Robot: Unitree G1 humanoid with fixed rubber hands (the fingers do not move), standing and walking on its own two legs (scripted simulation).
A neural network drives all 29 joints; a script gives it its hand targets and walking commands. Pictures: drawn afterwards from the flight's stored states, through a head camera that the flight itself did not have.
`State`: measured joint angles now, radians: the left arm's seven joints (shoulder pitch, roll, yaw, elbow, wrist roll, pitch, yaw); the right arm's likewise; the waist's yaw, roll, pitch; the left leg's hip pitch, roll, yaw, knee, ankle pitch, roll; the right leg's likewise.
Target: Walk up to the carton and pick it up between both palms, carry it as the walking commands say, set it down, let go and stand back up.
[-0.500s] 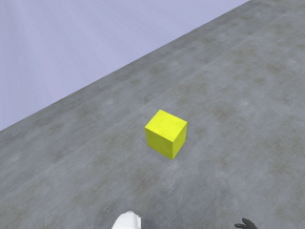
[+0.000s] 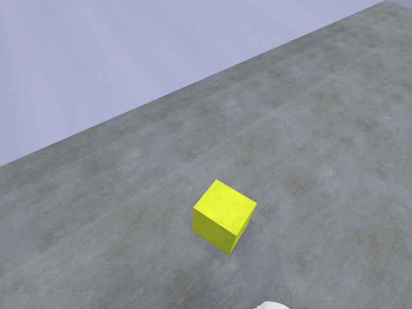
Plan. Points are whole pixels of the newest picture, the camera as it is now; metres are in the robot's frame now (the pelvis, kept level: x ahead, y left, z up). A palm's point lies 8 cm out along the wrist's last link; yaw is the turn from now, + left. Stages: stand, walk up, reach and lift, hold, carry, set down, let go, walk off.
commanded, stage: walk up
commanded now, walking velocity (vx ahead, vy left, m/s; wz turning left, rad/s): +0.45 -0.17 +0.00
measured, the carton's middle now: (222, 217) +0.62 -0.07 -0.66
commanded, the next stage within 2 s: none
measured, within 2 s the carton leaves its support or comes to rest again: neither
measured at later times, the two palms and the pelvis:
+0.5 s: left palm (146, 296) +0.17 +0.15 -0.13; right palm (359, 282) +0.22 -0.34 -0.15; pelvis +0.15 -0.10 -0.01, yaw +1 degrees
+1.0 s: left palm (139, 236) +0.30 +0.20 -0.16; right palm (341, 277) +0.22 -0.28 -0.12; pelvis +0.26 -0.04 +0.00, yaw +0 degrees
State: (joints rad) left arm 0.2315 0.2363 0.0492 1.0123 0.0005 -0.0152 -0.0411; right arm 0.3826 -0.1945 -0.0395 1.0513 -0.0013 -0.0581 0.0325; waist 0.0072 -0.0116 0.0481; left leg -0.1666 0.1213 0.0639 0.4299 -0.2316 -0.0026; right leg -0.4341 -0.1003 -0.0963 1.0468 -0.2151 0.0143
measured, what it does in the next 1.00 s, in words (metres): walks ahead: right foot, then left foot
